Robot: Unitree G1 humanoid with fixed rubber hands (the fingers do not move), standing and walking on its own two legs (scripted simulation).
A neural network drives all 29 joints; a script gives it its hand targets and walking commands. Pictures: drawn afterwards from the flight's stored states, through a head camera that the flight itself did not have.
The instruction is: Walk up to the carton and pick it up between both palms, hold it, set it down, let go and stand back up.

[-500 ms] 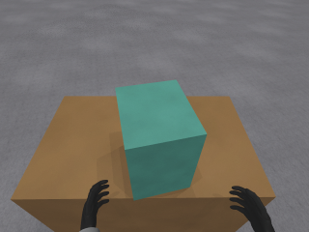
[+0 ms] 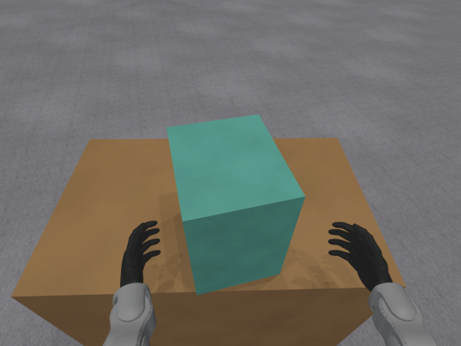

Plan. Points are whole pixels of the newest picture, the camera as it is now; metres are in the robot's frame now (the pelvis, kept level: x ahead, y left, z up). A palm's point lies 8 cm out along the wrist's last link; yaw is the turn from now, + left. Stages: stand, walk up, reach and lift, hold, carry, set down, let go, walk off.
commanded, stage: reach and lift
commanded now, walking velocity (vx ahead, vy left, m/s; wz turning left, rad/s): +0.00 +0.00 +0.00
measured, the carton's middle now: (227, 206) +0.38 +0.06 +0.01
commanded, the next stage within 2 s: none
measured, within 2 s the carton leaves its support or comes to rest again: neither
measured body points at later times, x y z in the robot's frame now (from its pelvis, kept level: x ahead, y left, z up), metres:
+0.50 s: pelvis -0.01 +0.00 +0.00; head -0.02 +0.00 +0.45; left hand +0.28 +0.22 +0.09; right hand +0.34 -0.17 +0.09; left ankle +0.00 +0.15 -0.75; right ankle -0.01 -0.08 -0.75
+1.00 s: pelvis -0.01 -0.01 +0.00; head -0.01 +0.00 +0.45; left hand +0.32 +0.23 +0.15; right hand +0.41 -0.15 +0.15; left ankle +0.00 +0.15 -0.75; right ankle -0.01 -0.08 -0.75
